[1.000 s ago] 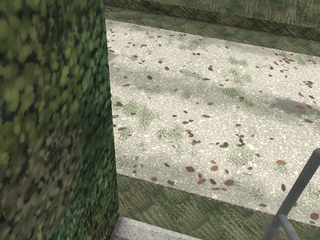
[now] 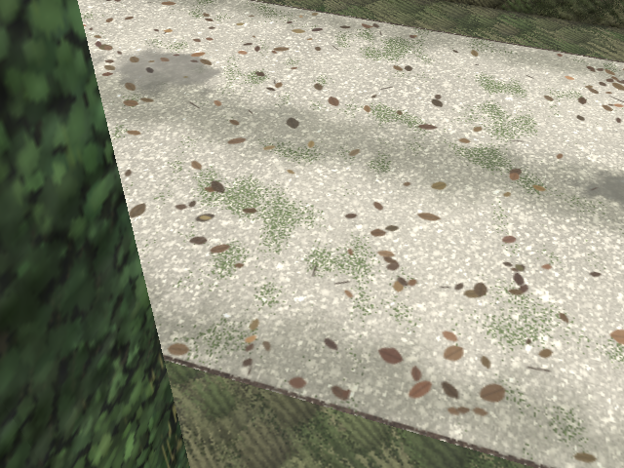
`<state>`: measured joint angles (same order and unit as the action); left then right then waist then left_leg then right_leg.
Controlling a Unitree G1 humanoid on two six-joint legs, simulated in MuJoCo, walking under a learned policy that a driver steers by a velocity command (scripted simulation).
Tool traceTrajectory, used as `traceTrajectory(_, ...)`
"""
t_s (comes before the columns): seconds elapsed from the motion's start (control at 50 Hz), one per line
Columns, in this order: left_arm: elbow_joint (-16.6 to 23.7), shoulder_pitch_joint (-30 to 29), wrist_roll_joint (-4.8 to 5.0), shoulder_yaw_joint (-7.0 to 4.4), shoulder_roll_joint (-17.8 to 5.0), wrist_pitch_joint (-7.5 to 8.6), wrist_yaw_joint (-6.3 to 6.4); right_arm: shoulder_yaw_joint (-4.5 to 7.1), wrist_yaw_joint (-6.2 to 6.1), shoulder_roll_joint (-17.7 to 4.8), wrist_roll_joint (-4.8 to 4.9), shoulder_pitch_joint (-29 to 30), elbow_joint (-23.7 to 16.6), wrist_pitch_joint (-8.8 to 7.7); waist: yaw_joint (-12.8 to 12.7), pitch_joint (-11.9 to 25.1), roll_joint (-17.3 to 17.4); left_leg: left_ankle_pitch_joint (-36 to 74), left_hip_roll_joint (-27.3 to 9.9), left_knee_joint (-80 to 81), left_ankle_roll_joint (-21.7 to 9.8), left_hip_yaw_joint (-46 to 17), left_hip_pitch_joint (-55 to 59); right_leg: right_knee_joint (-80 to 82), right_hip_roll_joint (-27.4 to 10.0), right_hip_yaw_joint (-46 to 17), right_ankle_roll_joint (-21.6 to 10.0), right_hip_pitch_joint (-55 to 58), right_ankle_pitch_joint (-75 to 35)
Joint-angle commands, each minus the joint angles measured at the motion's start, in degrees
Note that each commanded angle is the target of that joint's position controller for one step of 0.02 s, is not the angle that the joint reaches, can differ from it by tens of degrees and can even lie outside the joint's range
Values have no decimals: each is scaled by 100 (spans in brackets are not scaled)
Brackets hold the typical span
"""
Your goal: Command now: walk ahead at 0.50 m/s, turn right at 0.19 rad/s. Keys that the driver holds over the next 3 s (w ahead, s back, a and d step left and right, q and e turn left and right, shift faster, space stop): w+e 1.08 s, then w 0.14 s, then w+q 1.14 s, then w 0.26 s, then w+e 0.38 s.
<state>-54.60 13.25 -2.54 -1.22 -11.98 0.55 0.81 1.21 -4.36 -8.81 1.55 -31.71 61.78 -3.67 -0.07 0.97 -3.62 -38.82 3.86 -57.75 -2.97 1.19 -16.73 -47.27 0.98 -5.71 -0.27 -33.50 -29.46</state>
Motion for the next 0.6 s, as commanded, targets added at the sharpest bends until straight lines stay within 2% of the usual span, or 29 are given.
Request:
traceTrajectory(0.02,274,-173,103,-32,-291,45,83,182,-4,-751,-232,303,-477,-110,269,-1243,821,2112,-1023,717,-758,-1005,-1178,1267,183,382,-82,512,881)
traceTrajectory(0.04,341,-283,202,-49,-225,99,79,236,-62,-946,-332,84,-356,-23,449,-1234,1018,2496,-1234,248,-917,-1166,-858,1489,119,530,-225,623,1334)
traceTrajectory(0.06,191,142,162,-134,-354,163,21,230,-33,-981,-381,16,-315,71,385,-1052,953,3295,-1257,-474,-1018,-1216,-779,1480,162,641,-416,1116,1925)
traceTrajectory(0.08,-84,1089,157,-247,-506,150,-46,238,16,-1081,-435,166,-308,129,-97,-538,771,4025,-1207,-1402,-1100,-1120,-655,1735,123,737,-648,1956,2318)
traceTrajectory(0.1,-519,2396,198,-324,-593,146,-122,242,29,-1027,-457,403,-302,163,-649,-199,443,4357,-977,-2768,-1013,-698,-1333,2370,59,873,-841,3468,2032)
traceTrajectory(0.12,-667,2480,233,-418,-746,143,-224,257,39,-760,-374,-27,-277,214,-506,-218,-888,1199,-234,-4813,-916,-423,-2340,2881,-647,-348,-1117,4160,1619)
traceTrajectory(0.14,-691,2710,239,-296,-719,183,-278,174,53,-400,-369,161,-502,132,-278,-362,-1057,-898,-179,-6453,-657,110,-4612,588,-1151,-962,-1312,5107,-1157)
traceTrajectory(0.16,-834,2806,347,-328,-796,208,-340,91,57,-489,-591,269,-484,108,-195,-29,-440,-490,-323,-6583,-711,-120,-5861,448,-1461,-1708,-1655,5623,-640)
traceTrajectory(0.18,-755,2904,372,-447,-1248,222,-288,82,45,-554,-571,527,-691,49,-415,334,-604,-396,-451,-6000,-503,-668,-6297,1315,-2228,-3315,-2481,5284,2449)
traceTrajectory(0.2,-578,2425,193,-354,-1006,266,-205,155,28,-781,-542,1547,-865,91,-437,-232,-58,267,-788,-5080,-189,-873,-6426,1954,-2162,-3861,-2564,4370,4599)
traceTrajectory(0.22,-504,2033,124,-256,-783,224,-147,197,18,-791,-614,1857,-766,209,-207,-586,418,425,-755,-4885,-31,-826,-6109,2008,-1933,-3956,-2375,3444,5324)
traceTrajectory(0.24,-540,1915,38,-115,-546,273,-52,196,5,-669,-566,1847,-695,224,15,-858,541,1668,-893,-3648,253,-890,-5630,1762,-1616,-3345,-2009,2525,4768)
traceTrajectory(0.26,-468,1842,74,-105,-531,308,0,171,6,-625,-578,1924,-652,276,90,-960,399,1891,-815,-3575,416,-689,-5289,1566,-1374,-3197,-1768,1884,3930)
traceTrajectory(0.28,-242,1401,134,11,-294,316,67,68,78,-492,-528,2510,-932,342,257,-1148,879,2811,-753,-2375,700,-450,-4236,1807,-923,-2478,-1636,373,3467)
traceTrajectory(0.3,-170,1342,116,-114,-694,313,23,19,161,-331,-563,1986,-712,293,310,-520,462,4096,-660,-2113,594,-264,-2953,1676,-780,-2269,-1535,-14,3311)
traceTrajectory(0.32,-152,1392,223,-149,-835,321,21,90,218,-504,-497,1665,-552,275,406,-358,141,4568,-704,-1919,532,-303,-2248,1758,-709,-2094,-1441,-216,2977)
traceTrajectory(0.34,-197,1304,288,-104,-611,381,75,195,280,-821,-413,2049,-686,152,316,-495,223,5771,-729,-612,459,-495,-2305,1322,-202,-1655,-1352,29,4020)
traceTrajectory(0.36,-197,1370,458,-25,-320,451,119,169,365,-753,-467,2502,-840,46,191,-469,199,6893,-659,235,427,-404,-1841,1173,-66,-1589,-1341,-111,4985)
traceTrajectory(0.38,-174,1538,347,-11,-249,499,130,133,404,-720,-413,2750,-908,69,-51,-681,223,7234,-549,633,401,-228,-1812,1174,21,-1631,-1371,-28,5268)
traceTrajectory(0.4,-107,1604,280,-37,-382,441,126,137,416,-721,-421,2808,-971,129,-156,-575,-2,6935,-514,652,373,-352,-2109,941,-81,-2020,-1473,567,5185)
traceTrajectory(0.42,-2,1643,275,-34,-341,401,134,116,426,-681,-464,2950,-1107,111,-253,-594,-65,6749,-519,947,292,-456,-2512,560,-78,-2198,-1506,1091,4739)
traceTrajectory(0.46,7,1944,187,15,-233,365,118,97,421,-681,-394,3400,-1376,28,-606,-788,-217,6315,-363,1603,322,-480,-2655,143,40,-2306,-1459,1592,4032)
traceTrajectory(0.48,40,2099,128,12,-236,357,103,99,431,-712,-402,3524,-1492,-15,-779,-835,-251,5935,-278,1984,383,-512,-2658,77,116,-2337,-1439,1899,3567)
traceTrajectory(0.5,-37,2058,11,-16,-295,307,77,57,387,-608,-327,3590,-1608,-62,-958,-902,-584,5660,-157,2514,335,-435,-2211,-22,349,-2244,-1392,1885,3227)
traceTrajectory(0.52,-157,1988,-19,4,-150,253,100,56,352,-606,-178,3241,-1525,-139,-923,-961,-370,6144,-148,3205,377,-292,-1130,-550,592,-1697,-1178,1372,3356)
traceTrajectory(0.54,-279,2112,-95,29,-88,222,125,45,375,-522,-102,2746,-1467,-161,-890,-914,-375,6548,-162,3664,358,-269,-429,-937,667,-1594,-1151,1290,3592)
traceTrajectory(0.56,-291,1593,-158,57,-120,199,110,140,413,-564,-106,1642,-1087,-164,-291,-390,-515,7241,-336,2700,223,-453,691,-1963,470,-1762,-1288,785,3504)
traceTrajectory(0.58,-187,1279,-112,27,-268,204,89,232,372,-850,-75,606,-805,-129,283,-131,-450,7281,-743,3298,117,-690,1238,-2864,411,-1731,-1333,794,3390)
traceTrajectory(0.6,-215,1611,-89,-123,-655,173,33,340,275,-1106,-68,729,-975,-22,252,-438,-239,6164,-1028,5476,189,-681,1276,-3259,717,-1178,-1286,1522,3091)
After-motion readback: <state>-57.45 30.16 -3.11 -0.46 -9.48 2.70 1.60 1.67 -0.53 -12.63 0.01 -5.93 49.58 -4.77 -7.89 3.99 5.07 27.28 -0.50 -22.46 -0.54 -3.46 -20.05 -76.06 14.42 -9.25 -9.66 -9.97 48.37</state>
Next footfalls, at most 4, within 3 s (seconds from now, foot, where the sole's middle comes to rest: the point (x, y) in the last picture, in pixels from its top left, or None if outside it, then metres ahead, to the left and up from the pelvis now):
0.10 right None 0.12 -0.09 -0.88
0.62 left None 0.46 0.03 -1.10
1.10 right None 0.70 -0.26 -1.26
1.48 left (375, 402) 1.02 -0.23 -1.26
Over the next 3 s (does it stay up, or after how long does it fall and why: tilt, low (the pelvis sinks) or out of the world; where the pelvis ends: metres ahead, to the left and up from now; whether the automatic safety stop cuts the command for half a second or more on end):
stays up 1.54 -0.42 -0.49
